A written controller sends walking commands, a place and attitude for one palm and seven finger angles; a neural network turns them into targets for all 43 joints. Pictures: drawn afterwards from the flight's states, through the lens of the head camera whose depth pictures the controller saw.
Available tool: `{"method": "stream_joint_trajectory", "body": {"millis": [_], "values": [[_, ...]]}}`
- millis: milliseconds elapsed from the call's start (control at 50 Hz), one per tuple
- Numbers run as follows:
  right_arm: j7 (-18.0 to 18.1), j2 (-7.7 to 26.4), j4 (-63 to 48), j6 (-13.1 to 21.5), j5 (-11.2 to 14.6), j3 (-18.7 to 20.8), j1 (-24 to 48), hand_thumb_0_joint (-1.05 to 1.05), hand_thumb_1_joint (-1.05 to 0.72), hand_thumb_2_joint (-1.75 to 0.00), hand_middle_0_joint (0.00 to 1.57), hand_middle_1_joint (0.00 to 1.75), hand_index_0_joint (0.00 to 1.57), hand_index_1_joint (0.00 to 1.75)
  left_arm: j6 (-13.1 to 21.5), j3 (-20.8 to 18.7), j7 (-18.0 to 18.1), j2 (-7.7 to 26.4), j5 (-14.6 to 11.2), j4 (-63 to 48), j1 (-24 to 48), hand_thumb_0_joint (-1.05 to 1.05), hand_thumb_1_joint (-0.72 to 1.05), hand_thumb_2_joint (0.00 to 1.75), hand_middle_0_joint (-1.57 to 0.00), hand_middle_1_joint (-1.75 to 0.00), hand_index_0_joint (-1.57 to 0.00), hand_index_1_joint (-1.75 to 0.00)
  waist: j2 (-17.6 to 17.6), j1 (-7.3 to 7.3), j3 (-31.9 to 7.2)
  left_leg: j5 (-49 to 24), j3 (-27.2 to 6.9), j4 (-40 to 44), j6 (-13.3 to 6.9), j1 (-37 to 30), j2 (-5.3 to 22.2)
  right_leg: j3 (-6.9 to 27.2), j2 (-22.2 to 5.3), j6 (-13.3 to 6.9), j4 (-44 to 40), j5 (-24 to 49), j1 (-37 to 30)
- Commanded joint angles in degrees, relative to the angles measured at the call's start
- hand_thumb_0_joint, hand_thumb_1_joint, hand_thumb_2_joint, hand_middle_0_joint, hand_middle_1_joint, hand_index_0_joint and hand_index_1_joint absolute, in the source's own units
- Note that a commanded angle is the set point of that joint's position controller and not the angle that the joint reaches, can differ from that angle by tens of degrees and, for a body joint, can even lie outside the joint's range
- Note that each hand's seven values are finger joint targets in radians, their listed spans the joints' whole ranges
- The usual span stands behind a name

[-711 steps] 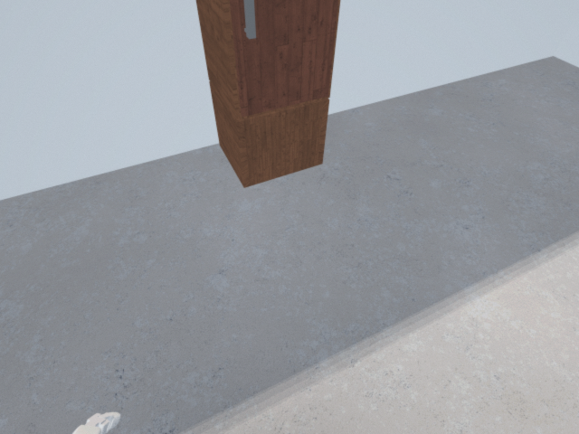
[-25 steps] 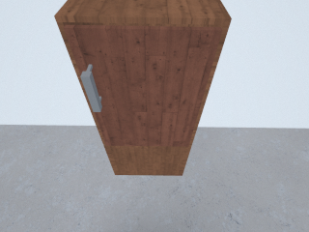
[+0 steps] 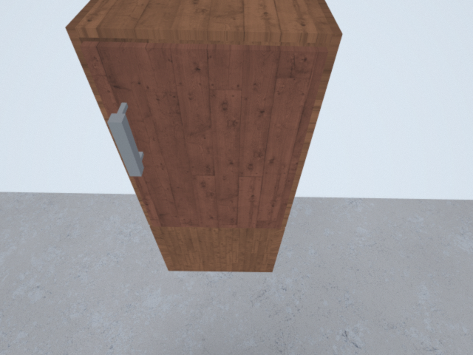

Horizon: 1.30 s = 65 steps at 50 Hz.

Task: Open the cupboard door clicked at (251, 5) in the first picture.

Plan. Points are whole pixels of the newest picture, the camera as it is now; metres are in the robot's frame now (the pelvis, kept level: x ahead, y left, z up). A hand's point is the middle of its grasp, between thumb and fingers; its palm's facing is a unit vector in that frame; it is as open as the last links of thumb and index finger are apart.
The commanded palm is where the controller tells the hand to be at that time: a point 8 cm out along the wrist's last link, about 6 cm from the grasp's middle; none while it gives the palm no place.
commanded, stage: come to a stop and stand still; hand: left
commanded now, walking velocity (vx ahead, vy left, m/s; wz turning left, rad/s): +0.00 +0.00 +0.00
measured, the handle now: (130, 140) +0.50 +0.26 +0.06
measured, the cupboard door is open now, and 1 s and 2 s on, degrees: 0 0 0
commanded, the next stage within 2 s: look again from close up in 0.24 s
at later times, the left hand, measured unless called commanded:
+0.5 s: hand out of the picture +0.01 +0.17 -0.17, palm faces +0.02 -0.98 -0.21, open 7.4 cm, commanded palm none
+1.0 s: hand out of the picture +0.06 +0.18 -0.13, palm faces +0.17 -0.96 -0.21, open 7.4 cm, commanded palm +0.08 +0.23 -0.07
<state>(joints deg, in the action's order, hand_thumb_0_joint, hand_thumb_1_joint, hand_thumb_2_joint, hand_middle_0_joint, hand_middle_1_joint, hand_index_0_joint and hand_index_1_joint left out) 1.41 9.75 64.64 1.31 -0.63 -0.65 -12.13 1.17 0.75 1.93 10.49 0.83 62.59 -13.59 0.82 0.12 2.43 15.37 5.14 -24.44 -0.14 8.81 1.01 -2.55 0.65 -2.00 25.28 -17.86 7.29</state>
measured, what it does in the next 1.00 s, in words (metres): stands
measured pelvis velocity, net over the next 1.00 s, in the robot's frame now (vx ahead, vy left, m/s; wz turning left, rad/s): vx -0.02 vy -0.01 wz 0.01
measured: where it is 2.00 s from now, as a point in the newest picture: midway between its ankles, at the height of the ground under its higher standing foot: outside the picture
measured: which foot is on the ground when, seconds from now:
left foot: down 0.00-1.00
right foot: down 0.00-1.00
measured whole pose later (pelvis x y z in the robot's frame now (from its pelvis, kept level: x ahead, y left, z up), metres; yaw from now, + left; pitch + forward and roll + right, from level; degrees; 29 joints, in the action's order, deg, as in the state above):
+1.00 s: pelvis -0.02 -0.01 +0.00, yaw +0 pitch -1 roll +1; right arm 3.3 11.5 57.1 6.5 1.2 -0.7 -15.8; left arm -0.2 -0.7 3.4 9.8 -4.4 34.8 -23.0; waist -0.3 1.3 2.9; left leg 14.2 4.3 -25.1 0.9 9.9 2.1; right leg -3.3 1.7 -3.1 25.8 -16.6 8.3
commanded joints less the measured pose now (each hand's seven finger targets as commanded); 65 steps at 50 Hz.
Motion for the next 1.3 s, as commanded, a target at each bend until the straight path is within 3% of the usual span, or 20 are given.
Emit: {"method": "stream_joint_trajectory", "body": {"millis": [0,260,420,480,880,900,920,940,960,980,1000,1020,1040,1060,1100,1140,1160,1180,1240,1280], "values": [[0.66,6.59,-1.51,0.70,0.03,1.15,-2.33,0.00,-0.90,-0.90,0.20,0.30,0.20,0.30,0.57,-1.54,0.30,7.31,-0.09,-1.45,-3.57,0.00,0.90,0.90,-0.20,-0.30,-0.20,-0.30,0.35,0.42,-1.24,-15.09,-5.31,2.61,-1.62,-1.39,5.62,5.81,-7.49,-0.47,-3.53,21.47,1.11],[0.79,6.36,-1.13,0.59,0.04,1.26,-1.80,0.00,-0.90,-0.90,0.20,0.30,0.20,0.30,0.62,-1.78,0.17,7.52,-0.08,-1.54,-3.55,0.00,0.90,0.90,-0.20,-0.30,-0.20,-0.30,0.26,0.47,-0.61,-14.16,-5.21,3.19,-1.36,-1.65,5.66,5.73,-7.45,-0.63,-4.67,21.90,0.82],[0.88,7.09,-1.24,0.65,0.03,1.38,-1.65,0.00,-0.90,-0.90,0.20,0.30,0.20,0.30,0.82,-1.91,0.18,7.87,-0.22,-1.43,-3.94,0.00,0.90,0.90,-0.20,-0.30,-0.20,-0.30,0.20,0.47,-2.63,-15.46,-5.20,2.67,-1.16,-2.64,5.73,6.04,-7.79,-0.66,-4.59,25.17,-0.42],[0.87,7.02,-1.09,0.57,0.03,1.32,-1.28,0.00,-0.90,-0.90,0.20,0.30,0.20,0.30,0.69,-1.92,0.12,7.70,-0.14,-1.37,-4.03,0.00,0.90,0.90,-0.20,-0.30,-0.20,-0.30,-0.32,0.68,-0.66,-13.92,-5.13,3.16,-1.10,-1.81,5.66,5.92,-7.71,-0.52,-5.32,22.61,0.64],[0.71,7.11,-0.69,0.54,-0.04,1.30,-1.85,0.00,-0.90,-0.90,0.20,0.30,0.20,0.30,0.75,-1.80,-0.11,7.74,-0.19,-1.16,-3.64,0.00,0.90,0.90,-0.20,-0.30,-0.20,-0.30,-0.41,0.59,-0.14,-11.79,-5.99,4.41,-1.07,-1.24,5.70,6.20,-7.45,-0.67,-6.58,17.21,1.62],[0.33,6.57,-4.56,0.84,0.43,1.45,1.39,0.00,-0.90,-0.90,0.20,0.30,0.20,0.30,2.09,-1.57,2.73,5.42,0.52,1.10,-9.73,0.00,0.90,0.90,-0.20,-0.30,-0.20,-0.30,-2.70,1.50,1.46,-14.07,-1.91,-10.53,0.49,3.80,5.10,10.24,-11.84,3.69,-4.75,47.66,2.39],[2.64,15.43,-24.20,9.01,3.75,2.28,-0.86,0.00,-0.90,-0.90,0.20,0.30,0.20,0.30,14.54,-9.06,1.60,19.87,-11.78,-85.89,32.96,0.00,0.88,0.89,-0.20,-0.32,-0.20,-0.32,-14.06,-4.49,-26.39,-21.82,-3.75,-0.63,-1.77,-11.76,-1.46,5.76,-6.07,0.15,0.63,40.44,-3.31],[4.28,10.24,-22.02,13.76,2.32,1.09,2.66,0.00,-0.90,-0.90,0.20,0.30,0.20,0.30,11.49,-8.73,3.33,15.37,-6.98,-70.32,6.88,0.00,0.85,0.88,-0.20,-0.33,-0.20,-0.33,-22.54,1.66,-25.31,-32.14,-2.42,0.47,-2.68,-16.23,-0.01,4.32,-2.38,-1.27,3.17,27.39,-1.87],[4.75,10.87,-19.54,14.98,3.21,1.95,2.69,0.00,-0.90,-0.90,0.20,0.30,0.20,0.30,9.16,-6.84,6.23,13.24,-7.98,-68.26,5.75,0.00,0.83,0.87,-0.21,-0.34,-0.21,-0.34,-19.15,-0.13,-20.63,-27.74,-3.33,-1.39,-1.06,-10.83,0.80,0.83,-1.88,-0.71,1.80,15.45,2.79],[4.27,8.26,-18.50,14.34,3.71,2.27,-0.12,0.00,-0.90,-0.90,0.20,0.30,0.20,0.30,3.84,-0.29,5.04,-2.35,-8.95,-51.85,-11.72,0.00,0.81,0.86,-0.21,-0.36,-0.21,-0.36,-7.73,-1.81,-12.56,-26.02,-3.93,-1.36,-1.93,-5.86,2.00,-1.41,-1.65,0.39,1.69,15.73,6.22],[4.00,10.72,-24.05,14.68,4.21,2.73,2.23,0.00,-0.90,-0.90,0.20,0.30,0.20,0.30,6.19,-3.15,3.66,1.33,-11.62,-64.82,1.11,0.00,0.78,0.85,-0.21,-0.37,-0.21,-0.37,-0.93,-2.23,-5.72,-19.34,-5.90,-2.58,-1.95,0.00,0.84,-1.82,-1.79,1.12,2.14,16.64,9.03],[4.25,12.06,-24.90,14.98,3.43,4.08,2.19,0.00,-0.90,-0.90,0.20,0.30,0.20,0.30,9.09,-7.69,2.23,5.51,-11.46,-62.32,-0.66,0.00,0.76,0.84,-0.21,-0.39,-0.21,-0.39,6.84,-3.22,-5.59,-13.91,-5.20,-4.89,-2.31,2.80,0.20,-2.00,-1.40,1.62,2.18,12.94,13.37],[4.20,12.33,-25.93,15.32,2.32,4.41,2.12,0.00,-0.90,-0.90,0.20,0.30,0.20,0.30,12.81,-8.54,0.63,5.00,-11.35,-58.25,-1.59,0.00,0.74,0.83,-0.21,-0.40,-0.21,-0.40,11.47,-3.43,-2.89,-9.99,-5.38,-7.41,-2.29,7.36,-0.36,-2.00,-1.26,2.24,3.32,9.42,18.10],[3.66,11.97,-27.25,15.22,1.92,4.59,2.16,0.00,-0.90,-0.90,0.20,0.30,0.20,0.30,15.39,-10.25,-1.21,4.00,-11.07,-50.28,-8.09,0.00,0.71,0.82,-0.21,-0.42,-0.21,-0.42,12.78,-1.39,0.00,-6.53,-5.69,-9.30,-1.79,12.34,-1.04,-2.08,-1.31,2.10,5.26,5.68,21.13],[1.94,11.28,-30.17,15.56,1.19,4.65,4.56,0.00,-0.90,-0.90,0.20,0.30,0.20,0.30,23.12,-9.91,-7.21,-0.11,-13.35,-45.35,-15.24,0.00,0.67,0.80,-0.22,-0.45,-0.22,-0.45,16.57,1.92,-1.37,-1.03,-5.15,-14.89,-0.48,22.02,-1.81,-0.81,-1.13,2.06,11.10,0.04,25.78],[0.22,11.60,-33.52,16.11,0.78,5.09,6.33,0.00,-0.90,-0.90,0.20,0.30,0.20,0.30,31.17,-10.34,-14.71,0.30,-15.77,-46.94,-18.02,0.00,0.62,0.78,-0.22,-0.48,-0.22,-0.48,12.73,3.80,-6.74,1.23,-4.25,-20.43,0.43,27.88,-2.57,2.01,-2.05,1.62,16.23,0.56,25.86],[-0.74,12.10,-34.86,15.89,1.33,5.73,5.69,0.00,-0.90,-0.90,0.20,0.30,0.20,0.30,33.58,-13.77,-18.76,3.17,-16.64,-45.20,-19.41,0.00,0.60,0.77,-0.22,-0.50,-0.22,-0.50,7.35,4.88,-9.55,0.04,-4.00,-22.84,1.04,28.93,-2.99,3.84,-2.81,0.85,18.91,3.95,23.87],[-1.11,12.45,-36.92,15.83,1.60,5.59,6.01,0.00,-0.90,-0.90,0.20,0.30,0.20,0.30,34.94,-14.71,-22.11,4.83,-17.59,-46.35,-17.98,0.00,0.57,0.76,-0.22,-0.51,-0.22,-0.51,5.37,4.55,-13.05,-0.34,-3.47,-25.04,0.98,30.51,-3.37,4.80,-3.30,0.76,20.89,5.91,22.95],[-0.33,12.21,-43.23,14.77,2.57,5.42,8.09,0.00,-0.90,-0.90,0.20,0.30,0.20,0.30,31.63,-18.61,-24.32,10.19,-19.18,-57.40,-11.21,0.00,0.50,0.73,-0.23,-0.55,-0.23,-0.55,1.59,4.92,-20.05,3.19,-1.54,-27.98,-0.21,33.56,-4.02,8.61,-4.10,1.71,20.14,-2.00,22.01],[0.47,11.88,-44.91,14.39,2.68,5.11,7.67,0.00,-0.90,-0.90,0.20,0.30,0.20,0.30,29.92,-17.80,-22.50,10.32,-20.21,-64.57,-2.52,0.00,0.46,0.71,-0.23,-0.58,-0.23,-0.58,-1.91,2.71,-18.35,7.14,-2.38,-28.74,-0.82,32.89,-3.27,9.25,-3.18,1.67,18.56,-13.29,28.06]]}}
